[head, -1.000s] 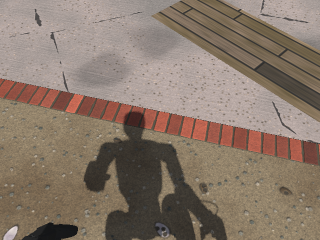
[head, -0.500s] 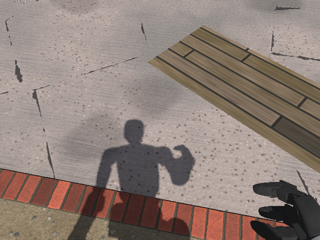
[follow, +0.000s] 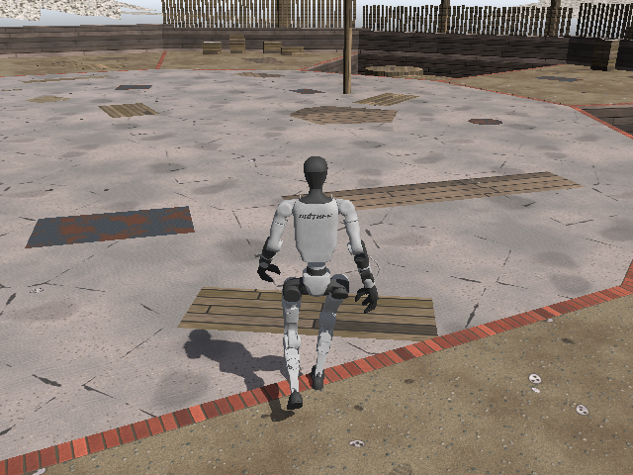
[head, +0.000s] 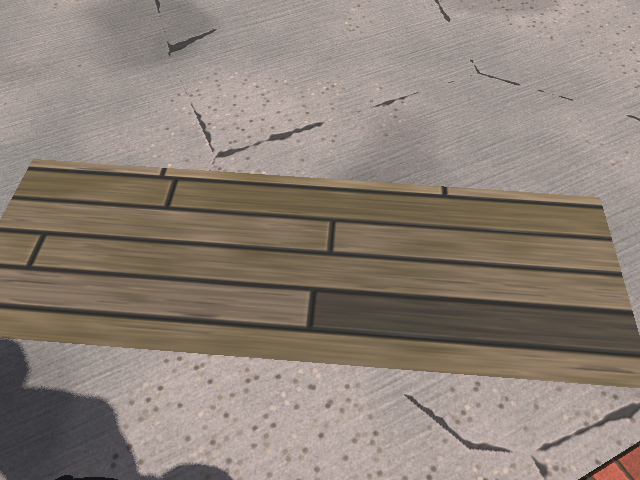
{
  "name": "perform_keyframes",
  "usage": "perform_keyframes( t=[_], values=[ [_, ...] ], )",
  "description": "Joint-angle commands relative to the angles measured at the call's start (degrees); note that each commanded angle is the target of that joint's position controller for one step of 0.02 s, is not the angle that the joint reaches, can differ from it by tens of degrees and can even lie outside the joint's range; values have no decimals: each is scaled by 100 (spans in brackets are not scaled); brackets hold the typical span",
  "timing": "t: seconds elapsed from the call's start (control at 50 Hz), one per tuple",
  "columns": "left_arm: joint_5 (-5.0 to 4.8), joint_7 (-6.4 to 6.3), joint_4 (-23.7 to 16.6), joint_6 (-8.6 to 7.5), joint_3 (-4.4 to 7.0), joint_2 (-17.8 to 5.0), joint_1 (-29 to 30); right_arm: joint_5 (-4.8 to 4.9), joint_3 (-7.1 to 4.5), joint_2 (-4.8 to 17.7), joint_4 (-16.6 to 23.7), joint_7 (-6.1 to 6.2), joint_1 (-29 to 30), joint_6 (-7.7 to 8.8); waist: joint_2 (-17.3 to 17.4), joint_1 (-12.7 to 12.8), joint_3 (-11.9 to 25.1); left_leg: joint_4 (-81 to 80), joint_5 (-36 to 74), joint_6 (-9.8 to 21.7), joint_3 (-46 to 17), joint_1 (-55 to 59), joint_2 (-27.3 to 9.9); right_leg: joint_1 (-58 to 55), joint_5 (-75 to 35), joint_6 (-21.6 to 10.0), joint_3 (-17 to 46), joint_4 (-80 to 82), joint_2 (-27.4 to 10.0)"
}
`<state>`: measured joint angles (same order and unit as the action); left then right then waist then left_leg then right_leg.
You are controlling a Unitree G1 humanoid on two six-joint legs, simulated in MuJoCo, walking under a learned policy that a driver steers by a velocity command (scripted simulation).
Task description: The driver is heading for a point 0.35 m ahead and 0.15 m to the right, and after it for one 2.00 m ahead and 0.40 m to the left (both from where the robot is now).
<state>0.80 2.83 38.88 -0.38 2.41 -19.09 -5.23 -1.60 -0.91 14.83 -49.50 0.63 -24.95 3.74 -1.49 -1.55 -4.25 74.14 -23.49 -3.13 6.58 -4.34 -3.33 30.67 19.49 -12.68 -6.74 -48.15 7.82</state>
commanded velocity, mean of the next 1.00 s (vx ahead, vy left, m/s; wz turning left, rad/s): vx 0.43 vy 0.00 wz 0.15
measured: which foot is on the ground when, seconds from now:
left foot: up 0.00-0.34, down 0.36-0.76, up 0.78-1.00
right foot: down 0.00-0.38, up 0.40-0.74, down 0.76-1.00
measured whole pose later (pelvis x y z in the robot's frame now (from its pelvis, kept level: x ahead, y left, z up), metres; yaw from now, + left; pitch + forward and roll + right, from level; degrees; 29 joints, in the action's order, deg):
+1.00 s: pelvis +0.57 +0.04 -0.06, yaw +16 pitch +2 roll -1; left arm 1.3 -2.6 40.3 0.1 2.9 -14.0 -3.4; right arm 1.3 -5.7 20.7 -35.7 1.9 -13.1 -3.7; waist 2.1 -0.5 -3.3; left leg 63.4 -22.4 -5.9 -2.7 -33.4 -2.4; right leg 19.2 5.3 -1.6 -2.0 -22.5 0.7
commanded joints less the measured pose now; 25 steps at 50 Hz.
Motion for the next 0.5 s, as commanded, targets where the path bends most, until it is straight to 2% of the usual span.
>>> perform_keyframes(
  t=[0.02, 0.04, 0.06, 0.08, 0.1, 0.12, 0.14, 0.16, 0.18, 0.22, 0.24, 0.28, 0.3, 0.32, 0.34, 0.36, 0.38, 0.4, 0.42, 0.44, 0.46, 0.48, 0.5],
  values=[
    [16, -294, 136, 71, 492, -1276, -1537, -29, -211, 1296, 1242, 10, 836, 352, 441, 579, 757, 921, 68, 25, -1224, -4574, -39, -4200, -325, -1534, 5084, 3245, -2149],
    [9, -306, 199, -13, 438, -1123, -1217, -93, -230, 1289, 1166, -2, 903, 272, 664, 192, 233, 154, 79, -9, -1285, -3964, -210, -3053, -503, -1368, 4721, 3175, -1926],
    [65, -314, 203, -120, 392, -1050, -1111, -183, -226, 1243, 1078, 16, 822, 128, 693, 4, 53, -228, -206, -61, -1307, -3470, -260, -2313, -867, -1315, 4374, 3056, -1729],
    [66, -303, 267, -210, 346, -978, -1100, -251, -249, 1214, 1065, 16, 868, -41, 870, -121, -54, -783, -606, -140, -1268, -3007, -290, -1633, -1024, -1220, 4099, 3048, -1591],
    [65, -277, 308, -268, 356, -1024, -1009, -304, -207, 1014, 1058, -4, 864, -153, 830, -225, -56, -1329, -856, -189, -1140, -2484, -307, -1027, -1155, -1141, 3701, 3030, -1384],
    [166, -224, 334, -384, 362, -1026, -1050, -232, -157, 798, 1168, -42, 1104, -156, 704, -118, -106, -1709, 475, -148, -954, -2255, -230, -649, -1678, -1052, 3291, 3008, -1105],
    [74, -242, 524, -456, 375, -950, -1254, -84, -168, 709, 1386, -79, 1592, -122, 472, 14, -119, -2328, 1973, -102, -1060, -2179, -225, -416, -1642, -850, 3122, 2941, -884],
    [-20, -271, 633, -451, 357, -850, -1191, -130, -133, 645, 1490, -146, 1768, -101, 286, 14, 76, -2850, 3099, -24, -1050, -1756, -199, -269, -1180, -570, 2873, 2692, -607],
    [-48, -290, 631, -426, 339, -822, -1136, -114, -114, 527, 1452, -226, 1719, -77, 247, 15, 284, -3089, 3767, 67, -964, -1362, -94, -149, -884, -417, 2718, 2512, -454],
    [-94, -298, 673, -390, 320, -712, -1255, -79, -60, 403, 1359, -383, 1603, 27, 312, 95, 341, -3639, 4715, 273, -709, -612, 125, 100, -392, -148, 2442, 2167, -295],
    [-88, -305, 827, -389, 275, -542, -1517, -41, -40, 322, 1322, -398, 1723, 67, 189, 275, 190, -3928, 4938, 298, -574, -559, 182, -38, -343, -34, 2317, 1972, -279],
    [5, -382, 1041, -420, 209, -373, -2090, -113, -29, 297, 1396, -321, 2246, 167, 63, 690, -190, -4695, 4921, 287, -563, -1139, 143, -989, -402, 85, 2368, 1472, -395],
    [30, -457, 1110, -413, 205, -369, -2249, -144, -27, 315, 1353, -256, 2341, 225, -8, 801, -280, -5254, 4947, 269, -601, -1483, 85, -1684, -628, 163, 2363, 1090, -425],
    [57, -535, 1208, -371, 198, -369, -2397, -171, -60, 391, 1201, -173, 2193, 256, 49, 783, -284, -5791, 4924, 270, -596, -1618, 59, -2286, -998, 231, 2282, 505, -384],
    [-445, -582, 1248, -340, 113, -111, -2391, 183, -271, 705, 1320, -168, 2032, 484, 599, 562, -54, -6364, 5019, 290, -653, -1629, 177, -2915, -1936, 521, 2263, -471, -513],
    [-321, -547, 1274, -281, 86, -273, -2009, 237, -337, 750, 949, -205, 877, 559, 248, -102, 423, -6235, 5543, 405, -506, -566, 3, -2529, -2501, 647, 1852, -1773, -503],
    [-93, -453, 1123, -314, 23, -57, -1795, 184, -351, 909, 487, -296, -471, 585, 561, -463, 1190, -5336, 7294, 742, -1072, 1220, -595, -1238, -536, 812, 1369, -3962, -159],
    [-106, -382, 1160, -377, -90, 207, -2854, 58, -315, 986, 321, -389, -845, 583, 1631, -47, 2055, -3530, 9258, 1740, -2698, 3959, -1628, 1310, 2448, 1146, 1597, -5488, 163],
    [-202, -340, 1012, -497, -128, -121, -2773, 114, -454, 1177, 316, -433, -925, 506, 1371, -319, 2688, -3651, 8582, 2276, -3513, 4657, -1933, 2183, 2132, 1291, 1811, -5374, -251],
    [-362, -303, 724, -586, -128, -343, -2030, 75, -569, 1380, 423, -346, -582, 365, 1052, -434, 2643, -4278, 6365, 2651, -4102, 4393, -2087, 2766, 1689, 1416, 1612, -5324, -554],
    [-313, -360, 483, -630, -104, -452, -1080, 42, -575, 1302, 661, -162, 18, 268, 128, -458, 2346, -5036, 4505, 2532, -4563, 3232, -2084, 2644, 775, 1344, 1585, -4924, -804],
    [-186, -414, 281, -591, -11, -685, -499, 109, -475, 1252, 878, -74, 558, 269, -409, -207, 1517, -5411, 4498, 2448, -4595, 1717, -2006, 2300, 309, 1379, 1550, -4169, -866],
    [-67, -454, 196, -503, 14, -601, -303, 95, -442, 1268, 924, -29, 854, 278, -456, 127, 923, -5600, 5085, 2361, -4222, 330, -1652, 1723, 247, 1510, 1658, -3501, -941]
  ],
)
Velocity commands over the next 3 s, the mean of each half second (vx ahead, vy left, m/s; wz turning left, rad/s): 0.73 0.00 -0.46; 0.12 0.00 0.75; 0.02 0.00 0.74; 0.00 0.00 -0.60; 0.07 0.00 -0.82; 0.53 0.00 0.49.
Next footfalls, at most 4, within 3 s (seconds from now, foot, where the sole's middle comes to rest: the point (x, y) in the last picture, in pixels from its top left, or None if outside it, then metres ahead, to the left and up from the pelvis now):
0.36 left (261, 452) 0.54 0.13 -0.83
0.76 right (340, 378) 0.71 -0.05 -0.83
1.18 left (231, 440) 0.57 0.20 -0.83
1.66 right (316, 388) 0.69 0.01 -0.83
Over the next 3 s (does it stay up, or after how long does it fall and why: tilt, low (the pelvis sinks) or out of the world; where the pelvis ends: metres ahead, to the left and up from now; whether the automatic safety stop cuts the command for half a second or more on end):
stays up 0.87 0.03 -0.09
